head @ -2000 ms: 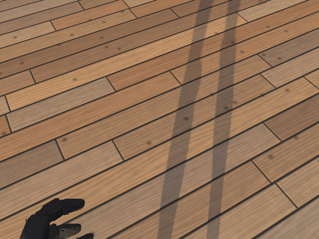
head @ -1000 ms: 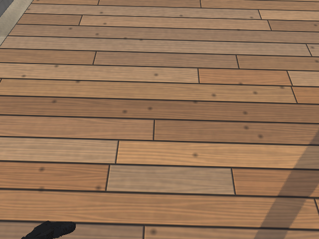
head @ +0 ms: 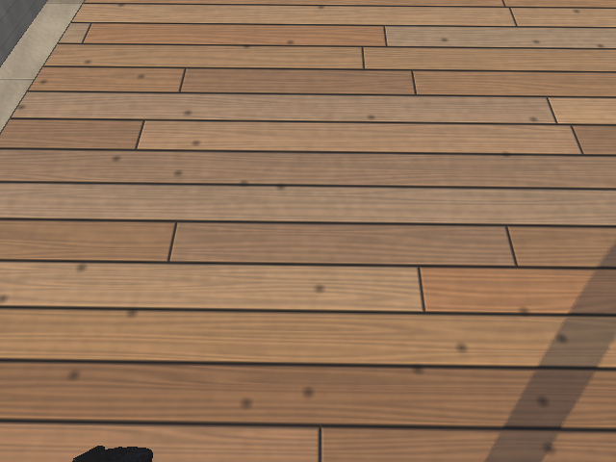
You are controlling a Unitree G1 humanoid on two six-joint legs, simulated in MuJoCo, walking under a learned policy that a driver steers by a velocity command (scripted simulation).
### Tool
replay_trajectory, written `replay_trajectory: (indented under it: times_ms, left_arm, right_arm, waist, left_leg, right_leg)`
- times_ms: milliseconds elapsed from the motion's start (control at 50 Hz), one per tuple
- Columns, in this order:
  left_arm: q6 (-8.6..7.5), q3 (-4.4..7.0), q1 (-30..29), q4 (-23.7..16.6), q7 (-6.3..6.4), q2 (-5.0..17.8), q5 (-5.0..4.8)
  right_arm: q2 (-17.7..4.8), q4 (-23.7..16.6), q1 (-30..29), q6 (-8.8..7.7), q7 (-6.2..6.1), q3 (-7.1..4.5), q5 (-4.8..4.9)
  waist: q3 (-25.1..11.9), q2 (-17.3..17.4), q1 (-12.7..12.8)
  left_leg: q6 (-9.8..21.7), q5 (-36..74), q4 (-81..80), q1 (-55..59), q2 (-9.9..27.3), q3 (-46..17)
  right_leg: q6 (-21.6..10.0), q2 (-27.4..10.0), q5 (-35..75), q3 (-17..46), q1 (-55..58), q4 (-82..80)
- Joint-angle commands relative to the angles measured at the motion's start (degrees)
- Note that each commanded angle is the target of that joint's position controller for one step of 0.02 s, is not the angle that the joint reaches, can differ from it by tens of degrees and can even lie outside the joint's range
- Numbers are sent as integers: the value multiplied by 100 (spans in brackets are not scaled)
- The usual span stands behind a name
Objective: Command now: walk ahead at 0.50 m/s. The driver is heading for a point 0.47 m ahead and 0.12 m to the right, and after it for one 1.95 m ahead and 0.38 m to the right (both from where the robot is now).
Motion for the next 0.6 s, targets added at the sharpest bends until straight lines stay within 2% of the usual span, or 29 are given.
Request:
replay_trajectory:
  times_ms: [20, 40, 60, 80, 100, 120, 140, 160, 180, 220, 240, 300, 380, 420, 460, 520, 540, 560, 580, 600]
  left_arm:
    - [-115, 284, 403, -221, -11, 819, 12]
    - [-111, 429, 1322, 50, 42, 1119, 33]
    - [-89, 566, 2109, 164, 90, 1697, 139]
    - [-48, 546, 2361, 275, 63, 1606, 40]
    - [-46, 408, 2145, 235, 71, 1170, -22]
    - [-43, 360, 1704, 156, 90, 1028, -9]
    - [-41, 321, 1341, 96, 94, 901, 40]
    - [-58, 273, 1107, 61, 80, 734, 99]
    - [-79, 251, 996, 59, 73, 659, 142]
    - [-144, 266, 993, 126, 68, 688, 95]
    - [-165, 289, 1035, 176, 84, 766, 85]
    - [-145, 329, 1252, 325, 161, 899, 70]
    - [-94, 347, 1611, 523, 225, 1004, 5]
    - [-39, 356, 1921, 681, 233, 1020, -42]
    - [36, 379, 2036, 767, 258, 1049, -71]
    - [118, 445, 1929, 784, 308, 1166, -83]
    - [139, 439, 1812, 759, 314, 1156, -82]
    - [141, 363, 1815, 718, 311, 952, -26]
    - [108, 214, 2043, 560, 301, 499, 133]
    - [9, 91, 2653, 515, 278, 50, -18]
  right_arm:
    - [-1038, -195, -164, 52, -67, -240, 20]
    - [-859, -228, -132, 72, -83, -164, -31]
    - [-369, -416, 339, 0, -60, 12, -119]
    - [-114, -324, 602, -124, -24, 102, -103]
    - [-720, -390, 71, -214, 23, -50, 46]
    - [-831, -532, -392, -268, 37, -81, 125]
    - [-789, -569, -635, -275, 9, -82, 69]
    - [-732, -558, -666, -235, -8, -108, 3]
    - [-626, -517, -528, -176, -10, -104, -13]
    - [-420, -469, -420, -66, -30, -72, -37]
    - [-390, -515, -541, -35, -44, -66, -58]
    - [-331, -683, -1103, -43, -36, -44, -100]
    - [-180, -861, -1893, -117, 56, 33, -58]
    - [-200, -1003, -2284, -149, 105, 40, -38]
    - [-273, -1113, -2489, -198, 166, 29, -23]
    - [-521, -1049, -2160, -275, 199, -54, -28]
    - [-659, -906, -1650, -295, 173, -136, -39]
    - [-953, -663, -764, -306, 117, -276, -82]
    - [-1421, -560, 124, -286, 66, -391, -170]
    - [-1536, -436, 316, -213, 94, -417, -137]
  waist:
    - [-224, 660, 660]
    - [-870, 519, 1031]
    - [-1852, -467, 1044]
    - [-2336, -1373, 1015]
    - [-1681, -841, 1134]
    - [-954, -565, 1032]
    - [-536, -236, 885]
    - [-269, -215, 703]
    - [-258, -338, 541]
    - [-206, -304, 415]
    - [-120, -248, 403]
    - [53, -109, 523]
    - [216, -90, 805]
    - [330, -44, 933]
    - [391, -81, 914]
    - [194, -229, 612]
    - [-84, -229, 305]
    - [-743, -119, -74]
    - [-1738, 751, -253]
    - [-2386, 2218, 7]
  left_leg:
    - [725, 4043, 843, 10, 1537, -582]
    - [548, 4061, 1986, -495, 1220, -340]
    - [184, 2240, 4139, -2430, 589, -21]
    - [15, -1415, 5391, -3872, -125, -530]
    - [101, -1359, 5931, -4532, 229, -919]
    - [169, -800, 5840, -4738, 527, -736]
    - [156, -307, 5551, -4570, 760, -602]
    - [127, 30, 5237, -4274, 935, -612]
    - [93, 231, 5094, -3928, 1024, -640]
    - [-11, 418, 4805, -3747, 1074, -583]
    - [-72, 610, 4593, -3856, 1095, -564]
    - [-192, 1528, 3579, -4145, 1097, -525]
    - [-182, 2511, 2240, -3795, 848, -280]
    - [-172, 2512, 1895, -3791, 756, -316]
    - [-107, 2281, 1585, -3842, 694, -422]
    - [39, 1732, 1317, -3168, 555, -417]
    - [148, 1631, 1154, -2391, 429, -284]
    - [341, 1715, 1306, -981, 578, -363]
    - [769, 1738, 1602, 952, 1802, -1640]
    - [1410, 232, 704, 2139, 2721, -3978]
  right_leg:
    - [-306, 261, -403, -251, 985, -280]
    - [-508, 152, -242, -154, 2396, -156]
    - [-1232, -1259, -420, 1836, 4688, -42]
    - [-1758, -1879, -1502, 3902, 5566, -920]
    - [-1498, -1708, -2234, 3600, 5147, -1166]
    - [-1291, -1535, -2076, 2862, 4349, -1312]
    - [-1208, -1325, -1616, 2321, 3577, -1486]
    - [-1148, -1127, -1129, 1911, 2969, -1681]
    - [-1137, -1020, -854, 1673, 2616, -1842]
    - [-1224, -942, -398, 1289, 2294, -2093]
    - [-1257, -933, -207, 1131, 2232, -2187]
    - [-1191, -827, 168, 712, 2340, -2311]
    - [-1008, -656, 82, 278, 2426, -2357]
    - [-1022, -775, 26, 430, 2676, -2218]
    - [-986, -941, 99, 610, 3041, -1973]
    - [-841, -1086, 577, 881, 3288, -1448]
    - [-729, -913, 1223, 783, 3187, -904]
    - [-549, -559, 1267, 574, 2706, 178]
    - [-279, 15, -440, 246, 1318, 2101]
    - [-47, 688, -3445, 282, -424, 3640]
Keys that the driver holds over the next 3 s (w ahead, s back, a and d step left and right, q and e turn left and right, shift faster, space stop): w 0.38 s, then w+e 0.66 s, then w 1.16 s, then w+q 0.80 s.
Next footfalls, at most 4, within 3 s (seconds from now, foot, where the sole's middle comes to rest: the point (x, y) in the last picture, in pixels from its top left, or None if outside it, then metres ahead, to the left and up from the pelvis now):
0.04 right None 0.20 -0.12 -0.77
0.56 left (245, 455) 0.50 0.12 -0.77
1.10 right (377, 350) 0.72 -0.19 -0.77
1.64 left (331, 225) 1.11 -0.13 -0.77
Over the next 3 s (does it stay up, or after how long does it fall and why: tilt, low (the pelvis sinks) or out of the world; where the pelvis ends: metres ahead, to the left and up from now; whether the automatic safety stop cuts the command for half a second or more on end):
stays up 1.62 -0.41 0.01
